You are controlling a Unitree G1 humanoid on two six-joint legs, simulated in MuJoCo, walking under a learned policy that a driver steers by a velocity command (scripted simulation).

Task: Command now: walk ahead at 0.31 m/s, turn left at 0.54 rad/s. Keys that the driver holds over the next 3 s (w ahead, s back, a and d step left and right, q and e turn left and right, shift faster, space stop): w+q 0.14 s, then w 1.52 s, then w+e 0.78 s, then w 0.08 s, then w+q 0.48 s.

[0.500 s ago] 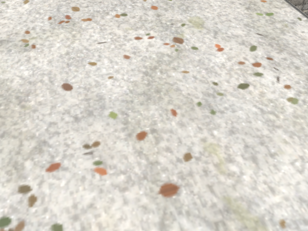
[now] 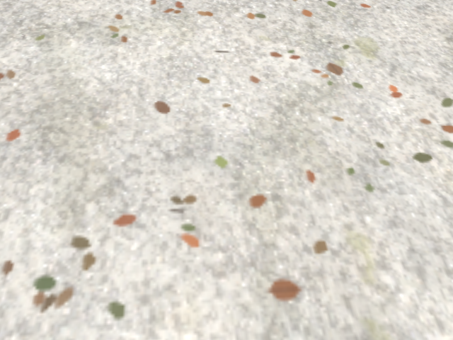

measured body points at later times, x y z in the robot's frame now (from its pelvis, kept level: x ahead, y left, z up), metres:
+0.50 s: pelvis +0.19 -0.04 +0.00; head +0.22 -0.06 +0.45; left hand +0.17 +0.23 -0.11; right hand +0.40 -0.27 -0.10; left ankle +0.23 +0.13 -0.68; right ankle +0.16 -0.15 -0.75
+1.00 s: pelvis +0.46 +0.06 +0.00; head +0.48 +0.07 +0.45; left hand +0.56 +0.36 -0.10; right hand +0.58 -0.20 -0.11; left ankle +0.44 +0.14 -0.75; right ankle +0.58 -0.09 -0.67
